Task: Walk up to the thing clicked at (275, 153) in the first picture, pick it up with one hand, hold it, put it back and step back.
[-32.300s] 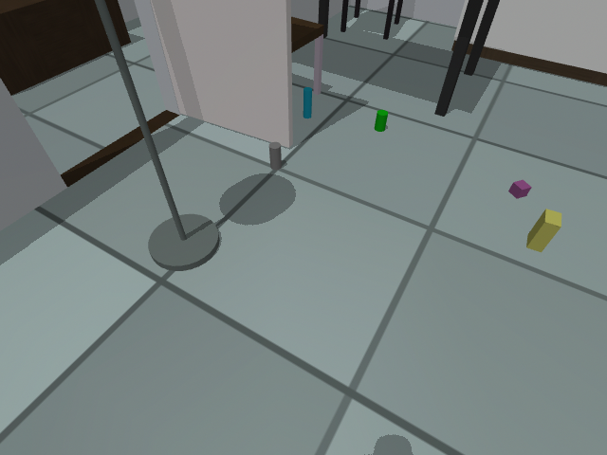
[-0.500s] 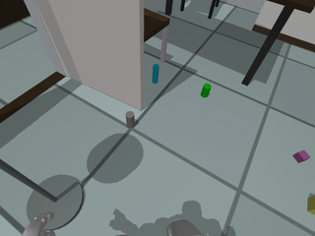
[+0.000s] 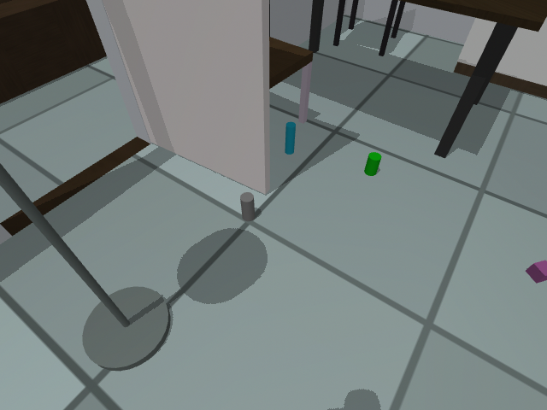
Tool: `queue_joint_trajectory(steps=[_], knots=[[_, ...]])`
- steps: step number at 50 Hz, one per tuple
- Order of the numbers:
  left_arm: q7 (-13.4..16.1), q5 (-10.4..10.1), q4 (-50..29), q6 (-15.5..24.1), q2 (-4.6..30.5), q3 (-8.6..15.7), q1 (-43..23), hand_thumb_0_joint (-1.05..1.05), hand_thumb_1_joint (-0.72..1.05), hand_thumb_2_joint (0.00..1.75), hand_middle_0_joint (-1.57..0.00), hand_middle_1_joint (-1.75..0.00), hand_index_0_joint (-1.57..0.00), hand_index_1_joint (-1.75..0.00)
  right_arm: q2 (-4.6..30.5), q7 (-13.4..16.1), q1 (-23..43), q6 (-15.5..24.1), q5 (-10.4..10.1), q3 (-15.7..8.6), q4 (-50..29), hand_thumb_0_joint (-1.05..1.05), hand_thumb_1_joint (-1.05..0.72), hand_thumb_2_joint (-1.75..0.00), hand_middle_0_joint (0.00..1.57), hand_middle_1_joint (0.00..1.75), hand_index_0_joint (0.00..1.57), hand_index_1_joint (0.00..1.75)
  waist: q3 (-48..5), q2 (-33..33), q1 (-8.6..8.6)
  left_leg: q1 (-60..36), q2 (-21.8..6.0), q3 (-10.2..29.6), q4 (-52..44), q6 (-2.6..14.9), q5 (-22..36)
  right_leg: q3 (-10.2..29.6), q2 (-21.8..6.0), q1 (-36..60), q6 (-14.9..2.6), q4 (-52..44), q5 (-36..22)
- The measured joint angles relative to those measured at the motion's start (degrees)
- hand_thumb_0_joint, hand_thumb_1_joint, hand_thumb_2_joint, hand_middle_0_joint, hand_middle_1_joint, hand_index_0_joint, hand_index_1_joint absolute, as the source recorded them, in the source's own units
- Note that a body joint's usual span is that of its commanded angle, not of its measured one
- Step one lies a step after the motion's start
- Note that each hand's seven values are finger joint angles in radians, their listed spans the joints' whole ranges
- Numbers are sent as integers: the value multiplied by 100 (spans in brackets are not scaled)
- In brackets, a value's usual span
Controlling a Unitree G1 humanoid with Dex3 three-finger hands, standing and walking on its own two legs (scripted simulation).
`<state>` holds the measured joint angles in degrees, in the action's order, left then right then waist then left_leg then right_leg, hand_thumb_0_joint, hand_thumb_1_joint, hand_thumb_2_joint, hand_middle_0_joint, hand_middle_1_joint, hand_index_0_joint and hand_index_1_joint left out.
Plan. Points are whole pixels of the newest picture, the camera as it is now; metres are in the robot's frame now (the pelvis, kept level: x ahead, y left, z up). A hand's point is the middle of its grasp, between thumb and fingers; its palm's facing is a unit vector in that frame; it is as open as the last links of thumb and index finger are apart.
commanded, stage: step back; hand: left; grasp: from the side
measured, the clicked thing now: (247, 207) +1.06 +0.19 -0.68
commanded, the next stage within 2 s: stand in 0.84 s
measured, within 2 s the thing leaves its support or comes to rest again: neither
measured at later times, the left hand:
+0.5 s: hand out of the picture +0.08 +0.27 -0.14, palm faces +0.05 -0.93 -0.37, open 7.4 cm
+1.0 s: hand (112, 408) +0.16 +0.27 -0.12, palm faces +0.00 -0.94 -0.35, open 7.4 cm
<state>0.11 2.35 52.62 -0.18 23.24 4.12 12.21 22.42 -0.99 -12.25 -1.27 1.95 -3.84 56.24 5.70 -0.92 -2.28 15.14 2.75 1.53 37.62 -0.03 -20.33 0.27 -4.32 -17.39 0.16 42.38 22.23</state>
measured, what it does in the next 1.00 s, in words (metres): steps on the spot: left foot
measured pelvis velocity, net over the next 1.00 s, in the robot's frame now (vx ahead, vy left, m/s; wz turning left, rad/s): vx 0.05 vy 0.01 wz -0.01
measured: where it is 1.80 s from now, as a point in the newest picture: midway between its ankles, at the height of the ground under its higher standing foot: outside the picture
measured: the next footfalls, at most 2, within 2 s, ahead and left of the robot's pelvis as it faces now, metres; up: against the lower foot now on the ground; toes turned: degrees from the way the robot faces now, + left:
left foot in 0.48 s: +0.11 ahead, +0.14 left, +0.00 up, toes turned +1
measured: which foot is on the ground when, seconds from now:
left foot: down 0.00-0.24, up 0.26-0.46, down 0.48-1.00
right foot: down 0.00-1.00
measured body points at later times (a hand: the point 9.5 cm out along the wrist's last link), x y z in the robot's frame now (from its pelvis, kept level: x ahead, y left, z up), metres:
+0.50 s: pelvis +0.03 +0.01 +0.01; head +0.05 +0.01 +0.46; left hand +0.08 +0.32 -0.11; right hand +0.11 -0.31 -0.11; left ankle +0.07 +0.13 -0.72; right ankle +0.02 -0.13 -0.72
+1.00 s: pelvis +0.05 +0.01 +0.03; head +0.07 +0.01 +0.48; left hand +0.16 +0.31 -0.10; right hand +0.18 -0.28 -0.10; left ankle +0.07 +0.14 -0.72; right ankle +0.03 -0.12 -0.72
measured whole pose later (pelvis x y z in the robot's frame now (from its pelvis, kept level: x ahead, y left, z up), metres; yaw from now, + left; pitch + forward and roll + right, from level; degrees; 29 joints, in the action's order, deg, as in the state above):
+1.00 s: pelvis +0.05 +0.01 +0.03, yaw +0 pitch -3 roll +0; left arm 0.2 -0.1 62.7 1.3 20.4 0.6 3.8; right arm 18.7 -0.6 -0.9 1.2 0.2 -0.9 62.7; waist 4.3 -0.2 -0.5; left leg 8.6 -1.1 -1.4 23.2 -0.5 -11.7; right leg 0.6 -1.5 -4.9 1.4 22.6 14.8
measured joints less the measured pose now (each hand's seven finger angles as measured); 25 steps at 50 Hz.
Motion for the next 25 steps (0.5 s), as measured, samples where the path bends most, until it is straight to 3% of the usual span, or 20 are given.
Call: queue_joint_trajectory(steps=[4, 9, 12, 15, 17, 22, 25], knots=[[-11, -107, 268, -70, 51, -25, 17, 1, 90, 90, -20, -30, -20, -30, -197, -49, -88, 151, 38, 74, 59, 0, -90, -90, 21, 30, 21, 30, -127, -63, 111, -88, -33, -12, -276, 163, 232, 205, 253, -224, -118, 569, 626], [-84, -144, 412, 39, 78, -12, 34, 1, 91, 90, -20, -30, -20, -30, -306, -62, -75, 221, 51, 122, 53, 0, -90, -90, 21, 30, 21, 30, -188, -40, 197, -205, -189, -1, -529, 48, 371, 7, 308, -11, -130, -101, 391], [-53, -98, 488, 135, -18, 4, -18, 1, 91, 90, -20, -30, -20, -30, -245, -48, -26, 127, -3, 116, 44, 0, -90, -90, 21, 30, 21, 30, -181, 159, 204, -107, -360, 91, -211, -37, 177, -140, 472, 345, -122, -911, -540], [-45, -39, 467, 228, -142, -13, -25, 1, 91, 90, -20, -30, -20, -30, -201, 7, -8, 53, -24, 101, 106, 0, -90, -90, 21, 30, 21, 30, -246, 245, 134, 233, -220, 332, 589, 17, -568, -222, 499, 364, -169, -894, -532], [-38, -47, 448, 266, -232, -37, -38, 1, 91, 90, -20, -30, -20, -30, -129, 8, 1, 79, -37, 78, 129, 0, -90, -90, 21, 30, 21, 30, -226, 275, 83, 429, -161, 349, 963, 24, -590, -245, 449, 449, -170, -969, -510], [-59, -54, 453, 264, -283, -101, -89, 1, 90, 90, -20, -30, -20, -30, 0, -29, 35, 168, -27, 20, 198, 0, -90, -90, 21, 30, 20, 30, -185, 259, 51, 428, -363, 130, 331, -11, -341, -317, 302, 563, -36, -1014, -418], [-55, -112, 459, 193, -197, -139, -152, 1, 90, 90, -20, -30, -20, -30, -44, 7, 139, 234, 6, -8, 273, 0, -90, -90, 20, 30, 20, 30, -79, 61, 59, 118, -303, -80, -433, -44, 680, -256, 114, 524, 84, -682, -172]])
